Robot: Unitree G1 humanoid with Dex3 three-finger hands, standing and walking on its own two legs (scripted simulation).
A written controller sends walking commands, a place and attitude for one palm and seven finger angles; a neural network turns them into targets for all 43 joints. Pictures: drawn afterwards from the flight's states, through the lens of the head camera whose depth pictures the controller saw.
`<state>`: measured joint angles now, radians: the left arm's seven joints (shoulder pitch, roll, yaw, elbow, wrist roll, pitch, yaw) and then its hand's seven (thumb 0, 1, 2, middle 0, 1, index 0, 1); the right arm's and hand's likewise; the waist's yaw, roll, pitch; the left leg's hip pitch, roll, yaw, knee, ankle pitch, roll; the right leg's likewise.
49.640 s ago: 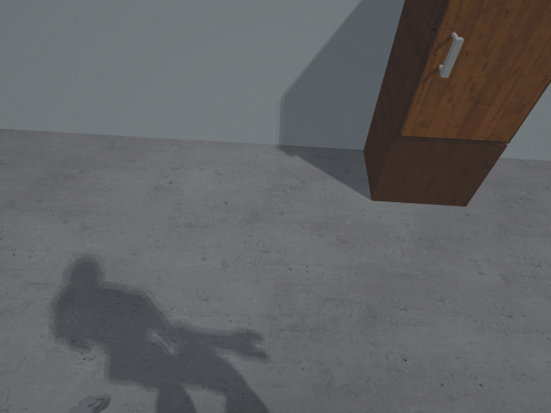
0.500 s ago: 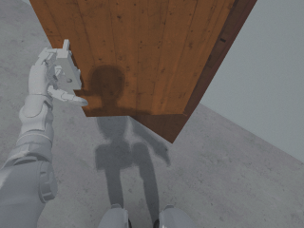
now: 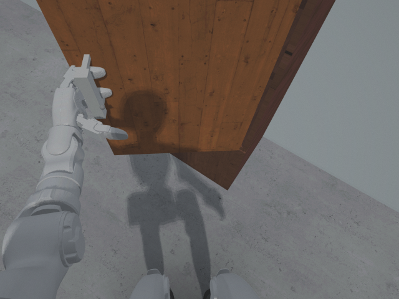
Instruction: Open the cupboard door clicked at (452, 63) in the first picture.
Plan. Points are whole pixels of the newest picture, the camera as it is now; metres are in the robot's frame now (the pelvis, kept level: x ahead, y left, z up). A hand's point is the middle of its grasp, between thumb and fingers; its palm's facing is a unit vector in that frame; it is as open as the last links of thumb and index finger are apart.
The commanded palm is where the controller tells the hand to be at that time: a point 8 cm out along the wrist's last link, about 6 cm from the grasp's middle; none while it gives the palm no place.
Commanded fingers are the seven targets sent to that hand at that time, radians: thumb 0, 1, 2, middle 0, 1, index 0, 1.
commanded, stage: slide the fingers in behind the handle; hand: left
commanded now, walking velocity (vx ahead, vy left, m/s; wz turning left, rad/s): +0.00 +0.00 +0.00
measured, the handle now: (93, 88) +0.53 +0.20 +0.07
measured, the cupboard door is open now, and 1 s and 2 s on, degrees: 39 39 70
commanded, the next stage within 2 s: close the thumb around the handle in 0.20 s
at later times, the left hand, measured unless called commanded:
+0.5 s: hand (101, 108) +0.48 +0.17 +0.07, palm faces +0.03 -1.00 -0.01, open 13.0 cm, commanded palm +0.45 +0.22 +0.07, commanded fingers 0.00 0.12 0.56 -0.34 -1.27 -0.34 -1.27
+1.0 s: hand (101, 108) +0.48 +0.17 +0.07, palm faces +0.03 -1.00 -0.01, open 5.9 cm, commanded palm +0.46 +0.22 +0.07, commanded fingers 0.00 0.90 0.90 -0.40 -1.35 -0.40 -1.35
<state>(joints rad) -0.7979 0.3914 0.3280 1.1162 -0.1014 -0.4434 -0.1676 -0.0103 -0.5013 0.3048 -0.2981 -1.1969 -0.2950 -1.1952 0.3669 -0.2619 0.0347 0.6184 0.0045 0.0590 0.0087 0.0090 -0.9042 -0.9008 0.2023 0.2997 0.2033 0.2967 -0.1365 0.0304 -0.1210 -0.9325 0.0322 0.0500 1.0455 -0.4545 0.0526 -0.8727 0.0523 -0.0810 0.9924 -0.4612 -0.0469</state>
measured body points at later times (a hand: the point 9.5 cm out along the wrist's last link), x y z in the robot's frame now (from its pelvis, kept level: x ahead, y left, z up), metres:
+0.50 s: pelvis +0.00 +0.00 +0.00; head +0.11 +0.01 +0.44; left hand +0.47 +0.23 +0.07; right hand +0.03 -0.27 -0.12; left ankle +0.02 +0.09 -0.67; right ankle +0.00 -0.09 -0.67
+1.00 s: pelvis +0.00 +0.00 +0.00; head +0.10 +0.02 +0.44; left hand +0.47 +0.23 +0.07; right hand +0.03 -0.26 -0.12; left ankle +0.02 +0.09 -0.67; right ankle +0.00 -0.09 -0.67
